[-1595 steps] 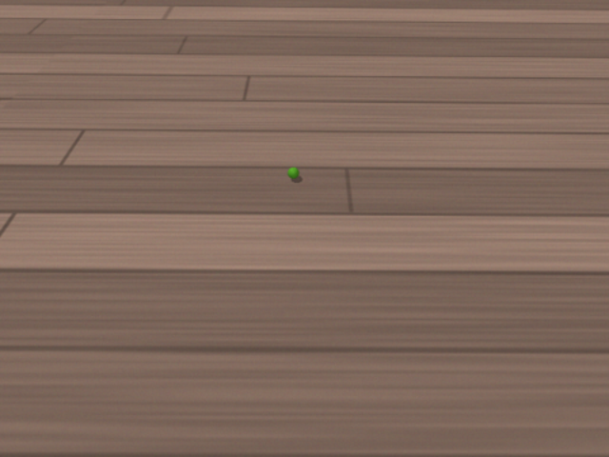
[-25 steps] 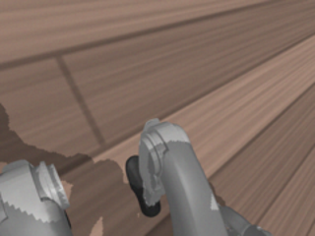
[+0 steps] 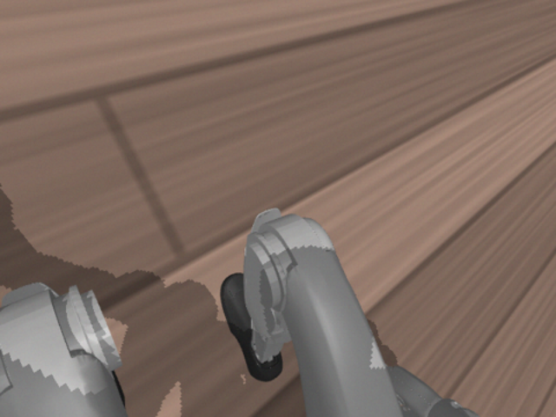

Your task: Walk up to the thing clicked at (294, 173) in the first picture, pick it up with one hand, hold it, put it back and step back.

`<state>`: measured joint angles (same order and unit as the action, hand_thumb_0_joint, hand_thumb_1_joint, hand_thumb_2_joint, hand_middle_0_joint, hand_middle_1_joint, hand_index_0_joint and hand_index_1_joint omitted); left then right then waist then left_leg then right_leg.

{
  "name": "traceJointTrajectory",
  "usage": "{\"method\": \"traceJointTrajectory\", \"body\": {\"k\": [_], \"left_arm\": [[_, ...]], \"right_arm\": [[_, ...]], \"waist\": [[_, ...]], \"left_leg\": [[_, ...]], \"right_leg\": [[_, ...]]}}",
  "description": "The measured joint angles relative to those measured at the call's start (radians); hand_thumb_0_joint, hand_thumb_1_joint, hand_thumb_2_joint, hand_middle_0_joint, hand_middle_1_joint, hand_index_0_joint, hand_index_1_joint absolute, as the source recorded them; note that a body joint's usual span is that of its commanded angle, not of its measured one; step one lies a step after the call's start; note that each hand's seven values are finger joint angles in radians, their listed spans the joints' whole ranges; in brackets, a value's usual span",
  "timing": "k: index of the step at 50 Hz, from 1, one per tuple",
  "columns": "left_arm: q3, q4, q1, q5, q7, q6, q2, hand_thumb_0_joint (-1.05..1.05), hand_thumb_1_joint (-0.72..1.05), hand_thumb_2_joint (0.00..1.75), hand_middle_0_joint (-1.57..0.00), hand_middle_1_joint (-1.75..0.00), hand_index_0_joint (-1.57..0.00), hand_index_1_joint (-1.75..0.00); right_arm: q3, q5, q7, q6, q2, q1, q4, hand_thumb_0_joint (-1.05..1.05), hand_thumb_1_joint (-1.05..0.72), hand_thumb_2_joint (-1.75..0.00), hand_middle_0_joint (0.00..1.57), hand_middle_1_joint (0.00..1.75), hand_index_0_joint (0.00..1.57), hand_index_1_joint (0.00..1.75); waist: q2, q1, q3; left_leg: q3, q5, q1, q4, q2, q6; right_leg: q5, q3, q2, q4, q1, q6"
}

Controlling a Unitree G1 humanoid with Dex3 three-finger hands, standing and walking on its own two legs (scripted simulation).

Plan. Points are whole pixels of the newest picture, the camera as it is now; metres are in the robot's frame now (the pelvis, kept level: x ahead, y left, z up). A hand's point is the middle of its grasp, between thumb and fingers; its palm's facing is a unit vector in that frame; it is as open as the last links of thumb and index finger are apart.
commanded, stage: withdraw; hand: left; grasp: from above
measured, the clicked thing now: out of the picture +0.45 +0.32 -0.27
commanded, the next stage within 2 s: home in 0.94 s
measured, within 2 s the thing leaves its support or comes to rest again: neither
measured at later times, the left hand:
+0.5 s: hand out of the picture +0.44 +0.35 -0.12, palm faces -0.37 -0.10 -0.92, open 14.1 cm
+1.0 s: hand out of the picture +0.41 +0.34 -0.14, palm faces -0.46 -0.11 -0.88, open 14.0 cm
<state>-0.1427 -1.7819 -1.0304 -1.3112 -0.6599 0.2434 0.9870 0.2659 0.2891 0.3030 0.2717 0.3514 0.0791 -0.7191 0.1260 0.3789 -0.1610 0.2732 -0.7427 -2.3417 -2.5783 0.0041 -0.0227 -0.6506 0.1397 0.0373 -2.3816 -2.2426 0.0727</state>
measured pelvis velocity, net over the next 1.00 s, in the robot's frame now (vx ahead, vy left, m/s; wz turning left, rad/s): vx -0.01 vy -0.01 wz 0.10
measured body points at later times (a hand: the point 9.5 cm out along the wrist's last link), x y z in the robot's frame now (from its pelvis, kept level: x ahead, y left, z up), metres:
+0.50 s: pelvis +0.00 -0.01 +0.03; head +0.22 +0.09 +0.41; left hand +0.45 +0.35 -0.07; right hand +0.11 -0.26 -0.07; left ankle +0.06 +0.13 -0.26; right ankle +0.12 -0.13 -0.26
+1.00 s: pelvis -0.01 -0.01 +0.03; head +0.21 +0.10 +0.40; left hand +0.43 +0.34 -0.09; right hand +0.06 -0.29 -0.05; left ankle +0.06 +0.13 -0.26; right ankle +0.12 -0.13 -0.26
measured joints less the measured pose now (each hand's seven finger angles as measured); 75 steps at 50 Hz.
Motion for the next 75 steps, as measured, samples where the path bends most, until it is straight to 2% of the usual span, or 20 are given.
{"method": "traceJointTrajectory", "body": {"k": [8,11,15,19,25,30,34,39,42,47,52,55,59,62,65,69,73,75], "left_arm": [[-0.017,0.058,0.011,0.002,0.011,-0.009,-0.005,0.00,-0.47,0.96,-0.09,-1.03,-0.10,-1.02],[-0.020,0.152,0.037,0.015,0.024,-0.022,-0.037,0.00,-0.48,0.97,-0.09,-1.02,-0.10,-1.01],[-0.016,0.262,0.078,0.041,0.054,-0.057,-0.100,0.00,-0.50,0.98,-0.09,-1.01,-0.09,-1.01],[0.020,0.357,0.108,0.089,0.128,-0.112,-0.169,0.00,-0.50,0.99,-0.09,-1.01,-0.09,-1.00],[0.094,0.451,0.115,0.146,0.288,-0.155,-0.250,0.00,-0.51,1.00,-0.09,-1.01,-0.08,-1.01],[0.136,0.453,0.089,0.157,0.397,-0.134,-0.277,0.00,-0.52,1.01,-0.09,-1.02,-0.08,-1.02],[0.141,0.435,0.073,0.152,0.446,-0.093,-0.270,0.00,-0.51,1.02,-0.10,-1.02,-0.08,-1.03],[0.131,0.382,0.058,0.118,0.440,-0.027,-0.238,0.00,-0.51,1.02,-0.10,-1.02,-0.09,-1.03],[0.125,0.339,0.050,0.087,0.410,0.010,-0.212,0.00,-0.51,1.02,-0.10,-1.02,-0.09,-1.03],[0.098,0.281,0.033,0.030,0.332,0.054,-0.176,0.00,-0.50,1.01,-0.09,-1.02,-0.09,-1.02],[0.044,0.292,0.036,-0.015,0.256,0.051,-0.149,0.00,-0.50,1.00,-0.10,-1.02,-0.09,-1.02],[0.017,0.357,0.065,-0.004,0.230,0.017,-0.162,0.00,-0.49,0.99,-0.11,-1.01,-0.10,-1.00],[0.004,0.434,0.100,0.052,0.236,-0.046,-0.206,0.00,-0.40,0.96,-0.16,-0.91,-0.15,-0.91],[0.007,0.493,0.133,0.128,0.283,-0.097,-0.248,0.00,-0.27,0.93,-0.19,-0.80,-0.18,-0.80],[0.024,0.600,0.200,0.236,0.358,-0.148,-0.298,0.00,-0.12,0.90,-0.21,-0.68,-0.19,-0.69],[0.049,0.787,0.334,0.404,0.481,-0.205,-0.363,0.00,0.13,0.88,-0.22,-0.56,-0.21,-0.57],[0.073,0.977,0.477,0.562,0.582,-0.246,-0.420,0.00,0.41,0.91,-0.23,-0.47,-0.21,-0.48],[0.075,1.071,0.549,0.629,0.613,-0.259,-0.448,0.00,0.53,0.91,-0.23,-0.43,-0.22,-0.44]], "right_arm": [[-0.013,-0.006,-0.004,0.003,0.002,0.012,0.002,0.00,-0.90,-0.89,0.20,0.30,0.20,0.30],[-0.032,-0.016,0.003,-0.001,-0.001,0.029,-0.004,0.00,-0.91,-0.90,0.20,0.30,0.20,0.30],[-0.079,-0.044,0.015,-0.028,-0.014,0.047,-0.022,0.00,-0.91,-0.90,0.20,0.30,0.20,0.30],[-0.133,-0.091,0.017,-0.069,-0.027,0.054,-0.031,0.00,-0.91,-0.90,0.20,0.30,0.20,0.30],[-0.192,-0.154,-0.008,-0.144,-0.047,0.045,-0.017,0.00,-0.91,-0.90,0.20,0.30,0.20,0.30],[-0.205,-0.182,-0.054,-0.193,-0.050,0.038,0.011,0.00,-0.91,-0.90,0.20,0.30,0.20,0.30],[-0.198,-0.188,-0.101,-0.217,-0.046,0.040,0.036,0.00,-0.91,-0.90,0.20,0.30,0.20,0.30],[-0.180,-0.183,-0.146,-0.234,-0.032,0.053,0.040,0.00,-0.91,-0.90,0.20,0.30,0.20,0.30],[-0.169,-0.172,-0.162,-0.236,-0.024,0.066,0.031,0.00,-0.91,-0.90,0.20,0.30,0.20,0.30],[-0.156,-0.146,-0.171,-0.230,-0.021,0.091,0.015,0.00,-0.90,-0.89,0.20,0.30,0.20,0.30],[-0.156,-0.125,-0.169,-0.216,-0.038,0.109,0.003,0.00,-0.90,-0.89,0.20,0.30,0.20,0.30],[-0.171,-0.126,-0.161,-0.209,-0.057,0.125,-0.003,0.00,-0.90,-0.89,0.20,0.30,0.20,0.30],[-0.197,-0.145,-0.148,-0.213,-0.085,0.134,-0.014,0.00,-0.90,-0.89,0.20,0.30,0.20,0.30],[-0.218,-0.169,-0.141,-0.218,-0.100,0.132,-0.016,0.00,-0.89,-0.89,0.20,0.30,0.20,0.30],[-0.240,-0.202,-0.140,-0.232,-0.107,0.129,-0.005,0.00,-0.89,-0.89,0.20,0.30,0.20,0.30],[-0.256,-0.244,-0.150,-0.255,-0.103,0.115,0.023,0.00,-0.90,-0.89,0.20,0.30,0.20,0.30],[-0.271,-0.267,-0.175,-0.270,-0.088,0.090,0.057,0.00,-0.90,-0.89,0.21,0.30,0.20,0.30],[-0.280,-0.276,-0.189,-0.273,-0.078,0.074,0.075,0.00,-0.90,-0.89,0.20,0.30,0.20,0.30]], "waist": [[0.000,-0.007,-0.002],[-0.012,-0.024,0.024],[-0.050,-0.053,0.092],[-0.095,-0.091,0.162],[-0.139,-0.145,0.228],[-0.156,-0.163,0.246],[-0.152,-0.157,0.236],[-0.135,-0.140,0.221],[-0.120,-0.129,0.210],[-0.098,-0.110,0.187],[-0.092,-0.093,0.165],[-0.101,-0.094,0.177],[-0.123,-0.111,0.218],[-0.147,-0.136,0.251],[-0.172,-0.170,0.281],[-0.188,-0.214,0.317],[-0.184,-0.253,0.339],[-0.179,-0.270,0.346]], "left_leg": [[-0.002,-0.002,-0.001,0.003,-0.001,-0.002],[-0.004,-0.006,-0.004,0.010,0.000,-0.007],[-0.014,-0.008,-0.015,0.029,0.002,-0.010],[-0.043,-0.002,-0.016,0.064,0.001,-0.004],[-0.096,0.023,0.031,0.149,-0.002,0.004],[-0.120,0.049,0.084,0.217,0.001,0.004],[-0.126,0.070,0.113,0.254,0.002,0.004],[-0.125,0.088,0.112,0.263,0.004,0.003],[-0.120,0.092,0.094,0.247,0.004,0.001],[-0.110,0.093,0.048,0.197,0.010,-0.003],[-0.103,0.090,0.005,0.153,0.017,0.000],[-0.108,0.083,-0.014,0.144,0.019,0.002],[-0.122,0.068,-0.012,0.164,0.015,0.008],[-0.133,0.056,0.016,0.201,0.010,0.012],[-0.143,0.044,0.070,0.257,0.005,0.016],[-0.157,0.034,0.173,0.354,-0.005,0.018],[-0.167,0.040,0.283,0.454,-0.013,0.016],[-0.169,0.047,0.333,0.501,-0.014,0.015]], "right_leg": [[-0.001,-0.001,-0.001,0.002,-0.003,-0.004],[-0.006,-0.002,-0.004,0.003,-0.009,-0.012],[-0.016,-0.008,-0.012,0.010,-0.023,-0.017],[-0.021,-0.029,-0.019,0.027,-0.028,-0.016],[-0.017,-0.067,-0.033,0.077,0.005,-0.019],[-0.003,-0.082,-0.044,0.125,0.050,-0.025],[0.014,-0.084,-0.048,0.153,0.076,-0.029],[0.031,-0.082,-0.048,0.161,0.073,-0.034],[0.036,-0.080,-0.045,0.148,0.057,-0.034],[0.037,-0.076,-0.043,0.107,0.019,-0.032],[0.031,-0.072,-0.044,0.070,-0.015,-0.031],[0.022,-0.077,-0.045,0.059,-0.033,-0.033],[0.006,-0.088,-0.047,0.073,-0.035,-0.028],[-0.006,-0.095,-0.050,0.105,-0.011,-0.023],[-0.018,-0.099,-0.053,0.157,0.039,-0.019],[-0.023,-0.104,-0.054,0.247,0.132,-0.017],[-0.016,-0.105,-0.054,0.340,0.234,-0.023],[-0.010,-0.104,-0.056,0.384,0.283,-0.027]]}}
